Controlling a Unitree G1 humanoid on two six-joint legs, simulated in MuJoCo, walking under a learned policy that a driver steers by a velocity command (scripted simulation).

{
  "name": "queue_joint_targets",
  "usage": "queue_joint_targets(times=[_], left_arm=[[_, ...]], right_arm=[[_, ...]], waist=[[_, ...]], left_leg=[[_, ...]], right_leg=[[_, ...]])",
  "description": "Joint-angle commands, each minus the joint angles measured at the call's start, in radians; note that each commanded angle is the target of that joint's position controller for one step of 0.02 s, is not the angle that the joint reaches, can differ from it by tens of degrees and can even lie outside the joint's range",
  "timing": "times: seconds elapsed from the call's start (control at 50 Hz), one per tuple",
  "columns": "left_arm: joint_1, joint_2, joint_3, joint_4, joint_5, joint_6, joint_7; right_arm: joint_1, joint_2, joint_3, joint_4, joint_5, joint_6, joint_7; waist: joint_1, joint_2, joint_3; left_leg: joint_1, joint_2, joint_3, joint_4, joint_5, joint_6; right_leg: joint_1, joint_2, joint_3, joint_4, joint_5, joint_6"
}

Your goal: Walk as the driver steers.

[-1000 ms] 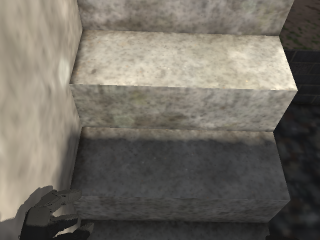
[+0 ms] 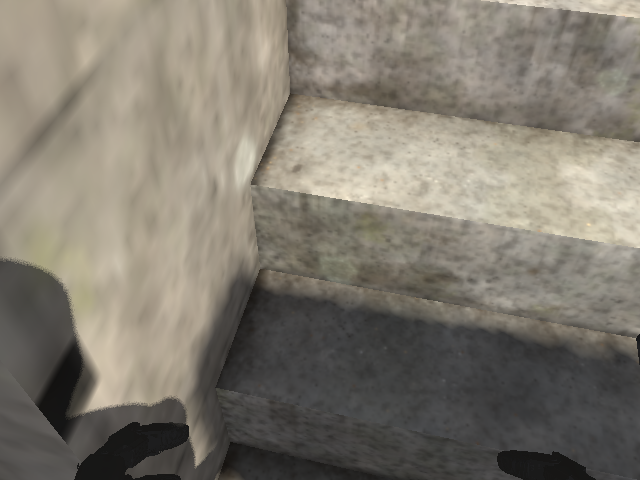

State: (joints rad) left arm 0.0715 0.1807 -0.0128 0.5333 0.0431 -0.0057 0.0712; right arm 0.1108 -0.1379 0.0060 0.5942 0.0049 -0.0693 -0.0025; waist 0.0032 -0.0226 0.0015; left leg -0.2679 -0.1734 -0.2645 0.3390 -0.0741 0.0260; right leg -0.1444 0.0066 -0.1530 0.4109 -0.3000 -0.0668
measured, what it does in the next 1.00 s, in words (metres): stands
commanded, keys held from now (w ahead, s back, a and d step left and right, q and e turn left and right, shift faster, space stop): w+shift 1.00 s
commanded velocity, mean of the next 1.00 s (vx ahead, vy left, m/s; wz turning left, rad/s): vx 1.00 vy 0.00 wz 0.01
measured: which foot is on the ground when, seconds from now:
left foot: down 0.00-1.00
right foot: down 0.00-1.00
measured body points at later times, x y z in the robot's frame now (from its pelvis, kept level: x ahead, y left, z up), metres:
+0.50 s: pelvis +0.01 +0.00 +0.00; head +0.04 +0.00 +0.45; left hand +0.25 +0.21 -0.05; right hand +0.20 -0.21 -0.08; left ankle +0.06 +0.09 -0.74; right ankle -0.05 -0.06 -0.74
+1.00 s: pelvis +0.01 +0.01 +0.00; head +0.04 +0.00 +0.45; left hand +0.25 +0.21 -0.06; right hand +0.22 -0.20 -0.07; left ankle +0.06 +0.10 -0.74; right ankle -0.05 -0.06 -0.74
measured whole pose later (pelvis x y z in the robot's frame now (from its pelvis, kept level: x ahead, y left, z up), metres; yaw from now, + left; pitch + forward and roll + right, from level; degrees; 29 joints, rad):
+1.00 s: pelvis +0.01 +0.01 +0.00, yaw -1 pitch +2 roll +1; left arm 0.04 0.17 -0.01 0.55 0.03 0.00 0.05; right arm 0.08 -0.14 -0.01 0.58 0.01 -0.05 -0.01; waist 0.00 -0.02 0.03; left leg -0.24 -0.17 -0.23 0.29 -0.07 0.04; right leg -0.11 0.00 -0.15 0.37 -0.29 -0.05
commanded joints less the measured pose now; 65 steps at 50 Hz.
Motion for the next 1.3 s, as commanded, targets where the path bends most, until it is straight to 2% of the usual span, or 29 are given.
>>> queue_joint_targets(times=[0.02, 0.04, 0.06, 0.28, 0.6, 0.66, 0.92, 0.94, 0.96, 1.1, 1.3], left_arm=[[-0.12, 0.096, 0.034, -0.095, -0.01, -0.024, -0.01], [-0.116, 0.096, 0.036, -0.09, -0.012, -0.022, -0.012], [-0.118, 0.101, 0.033, -0.086, -0.024, -0.026, -0.01], [-0.134, 0.089, 0.035, -0.086, -0.021, -0.011, -0.014], [-0.138, 0.08, 0.034, -0.079, -0.022, -0.01, -0.013], [-0.126, 0.078, 0.033, -0.079, -0.016, -0.008, -0.013], [-0.107, 0.081, 0.029, -0.076, -0.019, -0.013, -0.012], [-0.119, 0.081, 0.028, -0.083, -0.014, -0.013, -0.011], [-0.118, 0.08, 0.029, -0.084, -0.014, -0.012, -0.011], [-0.113, 0.076, 0.028, -0.087, -0.02, -0.012, -0.013], [-0.113, 0.071, 0.028, -0.083, -0.018, -0.012, -0.013]], right_arm=[[-0.024, -0.071, -0.024, -0.075, 0.004, -0.01, -0.005], [-0.029, -0.068, -0.023, -0.077, 0.006, -0.009, -0.006], [-0.036, -0.069, -0.03, -0.089, 0.006, -0.008, -0.011], [-0.029, -0.071, -0.038, -0.091, 0.01, -0.006, -0.016], [-0.037, -0.069, -0.041, -0.095, 0.007, -0.002, -0.012], [-0.054, -0.074, -0.042, -0.099, 0.008, -0.001, -0.011], [-0.074, -0.071, -0.04, -0.102, 0.005, -0.002, -0.013], [-0.092, -0.066, -0.038, -0.105, 0.005, -0.002, -0.011], [-0.078, -0.065, -0.038, -0.102, 0.006, -0.003, -0.011], [-0.089, -0.066, -0.035, -0.106, 0.002, -0.002, -0.013], [-0.098, -0.064, -0.033, -0.111, 0.001, -0.001, -0.012]], waist=[[-0.013, 0.002, -0.111], [-0.009, -0.002, -0.119], [-0.01, -0.017, -0.105], [-0.004, 0.0, -0.142], [-0.009, 0.006, -0.127], [-0.002, 0.012, -0.117], [-0.002, 0.009, -0.13], [-0.003, 0.002, -0.111], [-0.008, -0.003, -0.135], [0.001, 0.008, -0.135], [0.001, 0.005, -0.135]], left_leg=[[-0.094, 0.117, -0.02, -0.051, 0.067, 0.033], [-0.092, 0.118, -0.019, -0.049, 0.076, 0.032], [-0.099, 0.116, -0.022, -0.032, 0.093, 0.031], [-0.081, 0.13, -0.041, -0.049, 0.153, 0.022], [-0.059, 0.146, -0.065, -0.09, 0.107, 0.019], [-0.054, 0.15, -0.068, -0.097, 0.072, 0.014], [-0.016, 0.154, -0.054, -0.088, 0.106, 0.01], [-0.029, 0.15, -0.042, -0.062, 0.126, 0.014], [-0.023, 0.151, -0.038, -0.06, 0.127, 0.014], [-0.021, 0.156, -0.046, -0.064, 0.124, 0.016], [-0.006, 0.161, -0.046, -0.069, 0.12, 0.013]], right_leg=[[0.21, -0.176, 0.109, -0.034, 0.437, 0.047], [0.223, -0.172, 0.105, -0.033, 0.438, 0.048], [0.22, -0.167, 0.101, -0.035, 0.443, 0.043], [0.261, -0.154, 0.089, -0.03, 0.398, 0.042], [0.236, -0.147, 0.094, -0.057, 0.302, 0.043], [0.213, -0.138, 0.093, -0.062, 0.25, 0.046], [0.201, -0.146, 0.101, -0.071, 0.289, 0.048], [0.197, -0.153, 0.106, -0.057, 0.346, 0.045], [0.206, -0.154, 0.103, -0.048, 0.35, 0.045], [0.2, -0.15, 0.105, -0.048, 0.316, 0.045], [0.192, -0.151, 0.108, -0.059, 0.308, 0.046]])
Velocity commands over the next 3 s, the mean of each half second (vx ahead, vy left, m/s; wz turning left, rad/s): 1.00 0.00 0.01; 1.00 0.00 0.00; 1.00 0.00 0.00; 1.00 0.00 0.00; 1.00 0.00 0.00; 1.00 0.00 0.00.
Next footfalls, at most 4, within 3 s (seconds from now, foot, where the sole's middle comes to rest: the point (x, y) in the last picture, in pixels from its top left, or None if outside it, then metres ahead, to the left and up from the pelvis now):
none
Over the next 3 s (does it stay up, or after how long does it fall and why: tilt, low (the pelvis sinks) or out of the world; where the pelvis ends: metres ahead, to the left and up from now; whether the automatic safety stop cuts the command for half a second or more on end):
stays up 0.02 0.01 0.00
